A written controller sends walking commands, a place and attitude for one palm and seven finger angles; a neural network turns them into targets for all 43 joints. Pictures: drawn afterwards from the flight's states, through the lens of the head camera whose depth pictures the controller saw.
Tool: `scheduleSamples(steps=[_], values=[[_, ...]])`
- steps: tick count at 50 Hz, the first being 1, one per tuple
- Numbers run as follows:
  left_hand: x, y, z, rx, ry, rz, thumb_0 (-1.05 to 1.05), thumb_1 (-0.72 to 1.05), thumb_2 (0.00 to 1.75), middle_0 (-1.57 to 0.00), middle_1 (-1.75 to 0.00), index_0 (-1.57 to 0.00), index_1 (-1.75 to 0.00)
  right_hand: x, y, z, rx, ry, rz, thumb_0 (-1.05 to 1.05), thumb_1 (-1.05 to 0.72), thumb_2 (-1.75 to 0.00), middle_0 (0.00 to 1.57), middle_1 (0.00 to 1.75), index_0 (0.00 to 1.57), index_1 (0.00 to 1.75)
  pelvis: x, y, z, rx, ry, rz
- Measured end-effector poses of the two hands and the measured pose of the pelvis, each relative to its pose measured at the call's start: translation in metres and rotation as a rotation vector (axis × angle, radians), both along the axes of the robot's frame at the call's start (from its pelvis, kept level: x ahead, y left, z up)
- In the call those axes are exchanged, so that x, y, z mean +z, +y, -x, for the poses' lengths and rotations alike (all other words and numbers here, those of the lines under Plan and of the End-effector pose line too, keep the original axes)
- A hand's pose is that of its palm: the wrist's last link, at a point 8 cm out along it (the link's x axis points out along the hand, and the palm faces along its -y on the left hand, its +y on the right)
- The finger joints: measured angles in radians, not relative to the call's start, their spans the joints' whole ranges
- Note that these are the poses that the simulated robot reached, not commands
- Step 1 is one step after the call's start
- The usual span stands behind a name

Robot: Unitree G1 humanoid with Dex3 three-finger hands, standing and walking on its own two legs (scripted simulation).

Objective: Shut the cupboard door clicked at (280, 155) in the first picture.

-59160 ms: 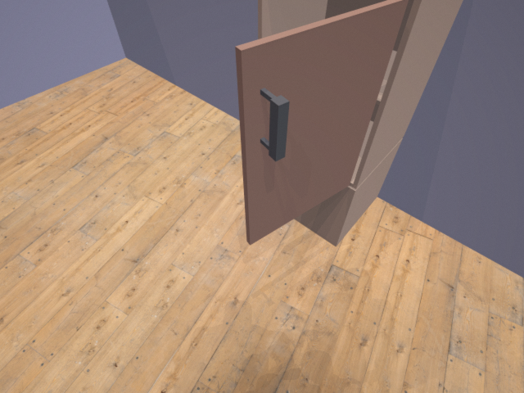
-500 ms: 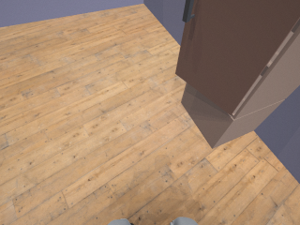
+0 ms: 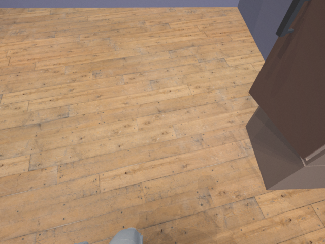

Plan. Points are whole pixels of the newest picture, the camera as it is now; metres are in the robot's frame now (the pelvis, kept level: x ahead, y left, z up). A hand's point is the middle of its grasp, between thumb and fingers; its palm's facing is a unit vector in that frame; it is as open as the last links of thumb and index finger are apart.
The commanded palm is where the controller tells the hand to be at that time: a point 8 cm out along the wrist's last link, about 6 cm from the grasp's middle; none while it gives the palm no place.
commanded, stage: walk to a spot facing it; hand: left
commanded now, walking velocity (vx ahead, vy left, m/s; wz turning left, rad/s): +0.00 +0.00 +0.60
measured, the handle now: (294, 16) +0.84 -0.43 +0.10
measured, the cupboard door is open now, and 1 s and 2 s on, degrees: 17 17 17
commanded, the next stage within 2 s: turn to face it in 1.30 s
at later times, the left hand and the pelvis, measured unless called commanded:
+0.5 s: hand (80, 237) +0.14 +0.23 -0.14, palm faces +0.21 -0.94 -0.27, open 7.4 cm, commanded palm none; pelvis +0.07 -0.01 +0.00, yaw +14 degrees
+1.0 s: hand out of the picture +0.05 +0.14 -0.17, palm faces +0.65 -0.74 -0.18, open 7.4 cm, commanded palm none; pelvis +0.23 +0.05 -0.01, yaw +36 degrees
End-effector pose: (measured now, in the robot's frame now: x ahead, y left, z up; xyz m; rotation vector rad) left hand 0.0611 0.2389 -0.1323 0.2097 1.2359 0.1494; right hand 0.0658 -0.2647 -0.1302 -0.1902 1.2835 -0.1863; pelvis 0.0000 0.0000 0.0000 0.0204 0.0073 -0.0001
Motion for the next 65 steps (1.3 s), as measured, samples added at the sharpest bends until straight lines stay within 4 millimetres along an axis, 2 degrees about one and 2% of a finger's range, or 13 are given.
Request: scheduleSamples(steps=[5,10,18,23,27,33,39,44,49,52,55,61,65], values=[[-0.026,0.027,0.040,0.109,0.076,0.023,0.01,0.90,0.90,-0.20,-0.30,-0.20,-0.30,0.000,0.028,-0.049,0.125,-0.076,0.027,0.00,-0.91,-0.89,0.20,0.29,0.20,0.30,-0.014,0.016,-0.004,0.061,-0.001,0.008],[-0.016,0.045,0.047,0.153,0.103,0.015,0.01,0.91,0.90,-0.20,-0.29,-0.20,-0.30,0.015,0.048,-0.063,0.177,-0.123,0.034,0.00,-0.90,-0.89,0.20,0.29,0.20,0.30,-0.003,0.023,-0.010,0.096,-0.008,0.036],[0.013,0.051,-0.002,0.184,-0.056,-0.003,0.01,0.91,0.90,-0.20,-0.29,-0.20,-0.30,0.014,0.049,-0.053,0.201,-0.038,-0.006,0.00,-0.90,-0.89,0.21,0.30,0.21,0.30,0.010,0.017,-0.034,0.174,-0.005,0.036],[0.026,0.039,-0.046,0.178,-0.128,-0.031,0.01,0.91,0.90,-0.20,-0.29,-0.20,-0.30,0.000,0.031,-0.054,0.193,0.043,-0.034,0.00,-0.90,-0.89,0.21,0.30,0.21,0.30,0.007,0.002,-0.060,0.219,0.001,0.018],[0.026,0.025,-0.070,0.204,-0.195,-0.070,0.01,0.91,0.90,-0.20,-0.29,-0.20,-0.30,-0.022,0.010,-0.074,0.214,0.103,-0.045,0.00,-0.90,-0.89,0.21,0.30,0.21,0.30,-0.006,-0.014,-0.088,0.278,0.002,0.005],[0.030,-0.004,-0.050,0.359,-0.122,-0.049,0.00,0.91,0.90,-0.20,-0.29,-0.20,-0.30,-0.010,0.009,-0.150,0.324,0.094,-0.045,0.01,-0.91,-0.89,0.20,0.29,0.20,0.30,0.008,-0.018,-0.126,0.382,-0.001,-0.007],[0.019,-0.035,-0.016,0.518,0.014,0.018,0.01,0.92,0.90,-0.20,-0.29,-0.20,-0.30,0.002,0.043,-0.242,0.453,0.028,-0.055,0.01,-0.91,-0.89,0.20,0.29,0.20,0.30,0.014,-0.010,-0.164,0.485,0.001,-0.004],[0.007,-0.058,0.016,0.655,0.139,0.087,0.01,0.92,0.90,-0.20,-0.29,-0.20,-0.30,0.003,0.104,-0.321,0.606,-0.026,-0.067,0.00,-0.91,-0.90,0.20,0.29,0.20,0.30,0.008,0.010,-0.192,0.564,-0.008,0.013],[-0.006,-0.067,0.039,0.766,0.267,0.164,0.01,0.91,0.90,-0.20,-0.29,-0.20,-0.30,0.003,0.193,-0.398,0.764,-0.132,-0.092,0.01,-0.91,-0.90,0.20,0.29,0.20,0.30,-0.005,0.045,-0.220,0.621,-0.013,0.019],[-0.019,-0.054,0.042,0.806,0.320,0.204,0.01,0.91,0.90,-0.20,-0.29,-0.20,-0.30,0.000,0.243,-0.435,0.819,-0.236,-0.104,0.00,-0.91,-0.89,0.20,0.29,0.20,0.30,-0.021,0.078,-0.236,0.649,-0.020,0.034],[-0.029,-0.015,0.024,0.825,0.294,0.189,0.01,0.91,0.90,-0.20,-0.29,-0.20,-0.30,0.001,0.268,-0.448,0.837,-0.270,-0.091,0.00,-0.91,-0.89,0.20,0.29,0.20,0.30,-0.024,0.099,-0.245,0.680,-0.038,0.025],[-0.013,0.091,-0.065,0.799,0.026,0.066,0.01,0.91,0.90,-0.20,-0.29,-0.20,-0.30,0.012,0.279,-0.438,0.828,-0.152,-0.040,0.00,-0.91,-0.89,0.20,0.29,0.20,0.30,-0.002,0.134,-0.272,0.718,-0.039,0.030],[0.002,0.141,-0.122,0.770,-0.091,0.031,0.01,0.91,0.90,-0.19,-0.29,-0.20,-0.30,0.016,0.276,-0.426,0.769,-0.069,-0.018,0.00,-0.92,-0.89,0.20,0.29,0.20,0.30,0.009,0.156,-0.295,0.737,-0.036,0.037]])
